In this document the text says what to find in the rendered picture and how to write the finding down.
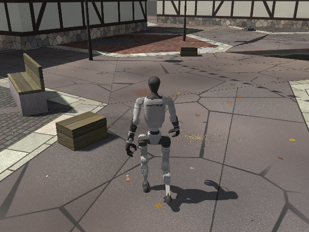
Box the robot right hand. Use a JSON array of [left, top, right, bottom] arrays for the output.
[[169, 129, 180, 137]]

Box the left robot thigh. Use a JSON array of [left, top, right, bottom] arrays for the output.
[[138, 134, 149, 164]]

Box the left robot foot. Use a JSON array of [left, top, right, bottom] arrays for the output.
[[142, 182, 149, 193]]

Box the robot left hand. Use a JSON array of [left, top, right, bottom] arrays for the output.
[[126, 142, 137, 157]]

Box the left robot forearm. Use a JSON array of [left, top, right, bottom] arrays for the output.
[[127, 118, 137, 144]]

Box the right robot forearm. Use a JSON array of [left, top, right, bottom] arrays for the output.
[[172, 116, 180, 131]]

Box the robot right upper arm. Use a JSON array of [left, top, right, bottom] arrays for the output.
[[164, 97, 177, 122]]

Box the robot left upper arm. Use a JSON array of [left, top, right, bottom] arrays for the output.
[[132, 97, 144, 125]]

